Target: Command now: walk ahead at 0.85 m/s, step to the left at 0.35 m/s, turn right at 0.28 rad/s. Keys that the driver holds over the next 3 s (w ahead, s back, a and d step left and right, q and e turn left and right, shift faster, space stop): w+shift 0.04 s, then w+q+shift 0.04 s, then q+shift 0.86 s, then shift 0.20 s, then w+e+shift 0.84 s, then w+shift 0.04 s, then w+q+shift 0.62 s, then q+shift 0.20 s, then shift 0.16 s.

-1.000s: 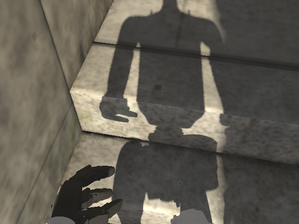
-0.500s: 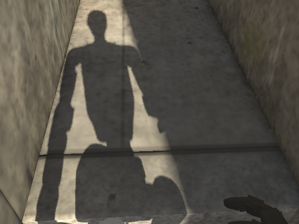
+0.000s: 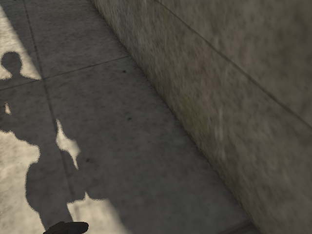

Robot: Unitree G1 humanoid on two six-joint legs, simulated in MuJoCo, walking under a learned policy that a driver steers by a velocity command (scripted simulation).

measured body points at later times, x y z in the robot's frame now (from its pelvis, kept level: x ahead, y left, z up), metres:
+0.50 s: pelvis +0.33 -0.05 +0.23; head +0.40 -0.05 +0.67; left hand +0.30 +0.25 +0.12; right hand +0.54 -0.24 +0.10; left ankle +0.39 +0.09 -0.34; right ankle +0.34 -0.20 -0.49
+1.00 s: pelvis +0.50 +0.07 +0.24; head +0.55 +0.09 +0.68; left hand +0.54 +0.40 +0.18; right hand +0.77 -0.09 +0.13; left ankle +0.52 +0.18 -0.49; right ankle +0.64 -0.02 -0.43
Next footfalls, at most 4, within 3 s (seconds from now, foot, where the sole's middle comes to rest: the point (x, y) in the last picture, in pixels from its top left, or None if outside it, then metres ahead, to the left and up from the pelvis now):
0.20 right None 0.38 -0.20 -0.52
0.70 left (118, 222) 0.56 0.19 -0.52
1.08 right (153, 188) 0.69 0.06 -0.52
1.40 left None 0.47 0.23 -0.52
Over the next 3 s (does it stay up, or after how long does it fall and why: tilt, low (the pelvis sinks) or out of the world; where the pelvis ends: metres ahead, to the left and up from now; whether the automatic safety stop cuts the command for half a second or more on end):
stays up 1.74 0.61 0.24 its command is cut before an obstacle after 2.0 s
